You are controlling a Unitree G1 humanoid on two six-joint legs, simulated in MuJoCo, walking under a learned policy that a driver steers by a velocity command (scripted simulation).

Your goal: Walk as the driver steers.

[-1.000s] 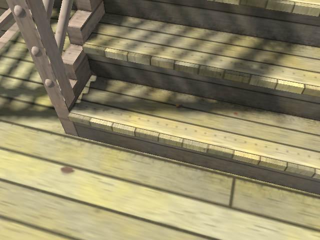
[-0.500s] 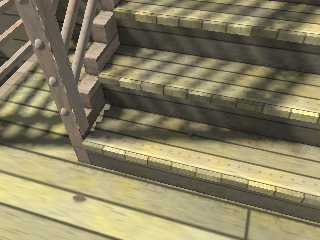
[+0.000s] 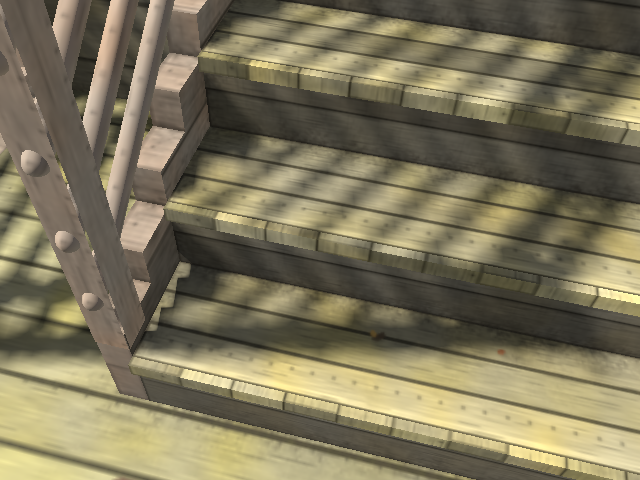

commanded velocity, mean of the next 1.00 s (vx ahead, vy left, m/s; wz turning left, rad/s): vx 0.49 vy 0.00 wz -0.16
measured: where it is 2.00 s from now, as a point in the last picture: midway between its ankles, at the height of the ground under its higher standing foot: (431, 230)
